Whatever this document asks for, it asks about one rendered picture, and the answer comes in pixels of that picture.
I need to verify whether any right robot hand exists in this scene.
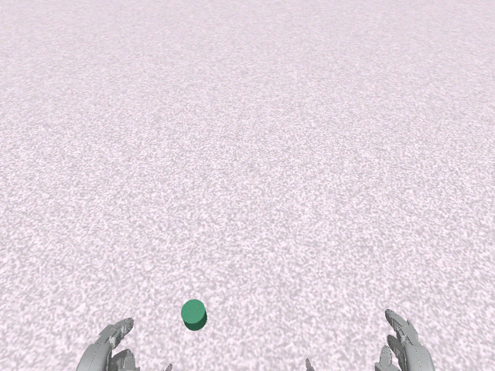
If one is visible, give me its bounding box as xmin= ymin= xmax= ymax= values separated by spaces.
xmin=374 ymin=309 xmax=435 ymax=371

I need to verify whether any tin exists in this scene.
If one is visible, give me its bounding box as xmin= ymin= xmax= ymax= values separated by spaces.
xmin=181 ymin=299 xmax=207 ymax=331

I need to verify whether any left robot hand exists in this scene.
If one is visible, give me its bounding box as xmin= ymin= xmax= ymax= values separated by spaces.
xmin=76 ymin=318 xmax=140 ymax=371

